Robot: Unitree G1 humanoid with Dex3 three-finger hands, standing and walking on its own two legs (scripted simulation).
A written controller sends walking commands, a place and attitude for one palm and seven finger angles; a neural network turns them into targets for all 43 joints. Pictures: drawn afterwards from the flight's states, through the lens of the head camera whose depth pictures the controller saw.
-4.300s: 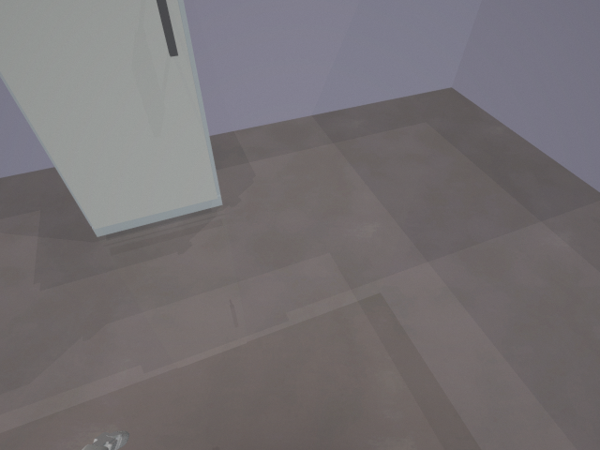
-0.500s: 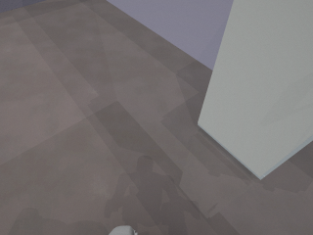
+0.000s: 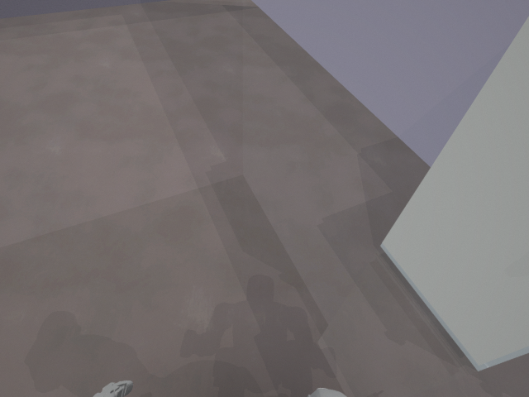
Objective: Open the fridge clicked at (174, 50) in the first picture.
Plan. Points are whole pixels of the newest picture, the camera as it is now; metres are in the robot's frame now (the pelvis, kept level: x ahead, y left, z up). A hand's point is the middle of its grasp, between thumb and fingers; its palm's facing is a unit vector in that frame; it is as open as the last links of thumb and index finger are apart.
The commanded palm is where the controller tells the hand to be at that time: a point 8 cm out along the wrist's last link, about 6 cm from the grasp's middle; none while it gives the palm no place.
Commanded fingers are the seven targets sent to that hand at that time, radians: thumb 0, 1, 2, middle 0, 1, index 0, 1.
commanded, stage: walk to a spot facing it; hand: right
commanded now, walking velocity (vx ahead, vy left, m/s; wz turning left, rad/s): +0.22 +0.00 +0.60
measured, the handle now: out of the picture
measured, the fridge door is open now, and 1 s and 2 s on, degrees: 0 0 0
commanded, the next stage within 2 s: turn to face it in 0.60 s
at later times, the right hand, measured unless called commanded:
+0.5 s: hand (392, 375) +0.20 -0.23 -0.18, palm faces -0.26 +0.94 -0.20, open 7.4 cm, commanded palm none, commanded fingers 0.00 -0.90 -0.90 0.20 0.30 0.20 0.30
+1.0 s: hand (307, 293) +0.34 -0.08 -0.16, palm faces -0.43 +0.88 -0.20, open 7.4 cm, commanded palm none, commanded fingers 0.00 -0.90 -0.90 0.20 0.30 0.20 0.30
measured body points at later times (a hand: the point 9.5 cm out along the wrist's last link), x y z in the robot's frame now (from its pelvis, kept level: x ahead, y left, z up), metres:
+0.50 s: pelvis +0.08 -0.05 +0.00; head +0.13 -0.06 +0.45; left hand +0.01 +0.18 -0.14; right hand +0.21 -0.28 -0.16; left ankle +0.06 +0.10 -0.66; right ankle +0.03 -0.14 -0.74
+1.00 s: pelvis +0.16 +0.02 -0.01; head +0.17 +0.04 +0.44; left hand +0.09 +0.25 -0.17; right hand +0.36 -0.13 -0.14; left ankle +0.11 +0.09 -0.74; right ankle +0.24 -0.11 -0.70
